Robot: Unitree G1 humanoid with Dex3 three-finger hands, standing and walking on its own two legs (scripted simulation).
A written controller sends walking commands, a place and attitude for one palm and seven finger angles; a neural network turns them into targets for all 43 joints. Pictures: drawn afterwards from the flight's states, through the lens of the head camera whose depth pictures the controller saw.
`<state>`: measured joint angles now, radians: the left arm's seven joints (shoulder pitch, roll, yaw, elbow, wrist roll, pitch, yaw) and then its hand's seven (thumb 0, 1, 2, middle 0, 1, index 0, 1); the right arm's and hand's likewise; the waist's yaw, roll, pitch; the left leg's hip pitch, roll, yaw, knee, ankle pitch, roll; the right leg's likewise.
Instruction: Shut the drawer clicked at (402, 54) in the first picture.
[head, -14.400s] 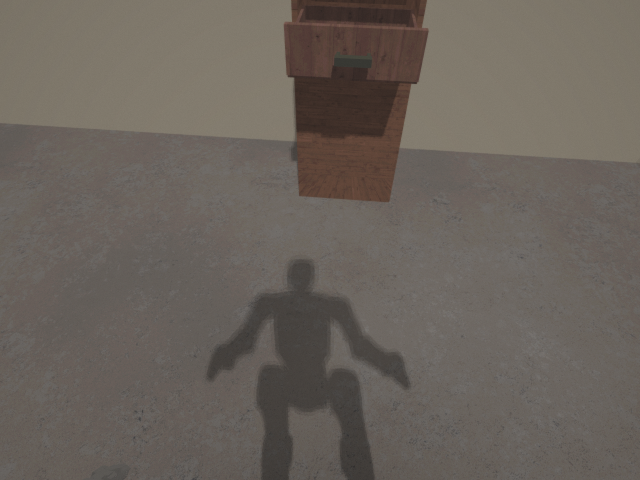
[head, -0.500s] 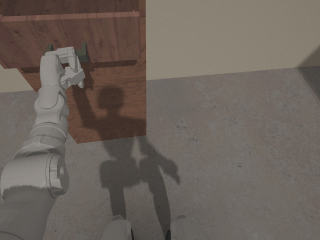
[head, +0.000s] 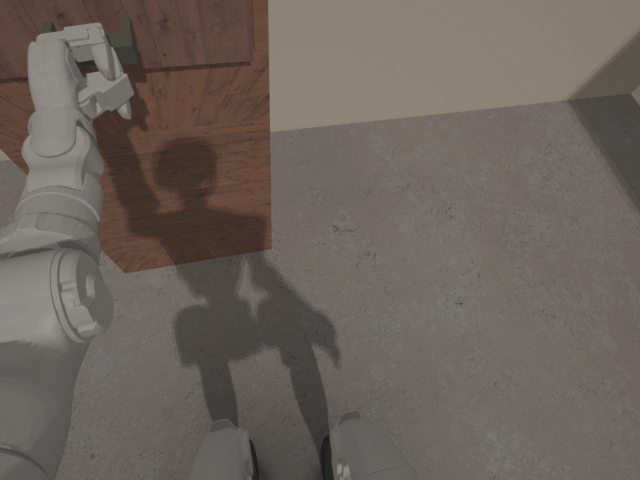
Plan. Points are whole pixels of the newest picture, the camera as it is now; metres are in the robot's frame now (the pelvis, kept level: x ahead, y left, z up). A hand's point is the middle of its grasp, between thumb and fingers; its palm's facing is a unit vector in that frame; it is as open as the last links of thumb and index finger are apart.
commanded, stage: push the drawer shut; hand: left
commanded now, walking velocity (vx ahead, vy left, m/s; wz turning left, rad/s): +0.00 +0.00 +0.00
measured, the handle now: (88, 39) +0.64 +0.20 +0.10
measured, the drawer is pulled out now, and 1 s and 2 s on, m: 0.02 0.00 0.00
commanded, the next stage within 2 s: pull the fist back off the drawer in 0.52 s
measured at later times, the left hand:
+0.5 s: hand (108, 64) +0.59 +0.17 +0.11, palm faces +0.08 -1.00 -0.03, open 3.1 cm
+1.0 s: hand (111, 65) +0.59 +0.16 +0.11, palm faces +0.09 -1.00 -0.03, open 3.1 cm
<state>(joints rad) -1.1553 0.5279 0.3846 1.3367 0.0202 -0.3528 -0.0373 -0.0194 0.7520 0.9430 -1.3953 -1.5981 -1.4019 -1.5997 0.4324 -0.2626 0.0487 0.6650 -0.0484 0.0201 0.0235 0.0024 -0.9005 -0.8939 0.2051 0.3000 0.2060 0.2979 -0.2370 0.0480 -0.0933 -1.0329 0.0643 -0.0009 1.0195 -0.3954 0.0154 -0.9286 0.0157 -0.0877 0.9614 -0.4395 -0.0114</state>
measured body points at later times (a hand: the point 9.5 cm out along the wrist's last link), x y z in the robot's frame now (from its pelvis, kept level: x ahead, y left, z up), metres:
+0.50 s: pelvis -0.01 +0.00 -0.01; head +0.16 +0.03 +0.41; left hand +0.58 +0.22 +0.11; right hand -0.08 -0.25 -0.10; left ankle +0.04 +0.11 -0.67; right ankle +0.00 -0.12 -0.67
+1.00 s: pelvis -0.02 +0.01 -0.01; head +0.15 +0.04 +0.40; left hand +0.58 +0.22 +0.11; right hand -0.09 -0.23 -0.10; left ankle +0.04 +0.11 -0.67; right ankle +0.00 -0.12 -0.67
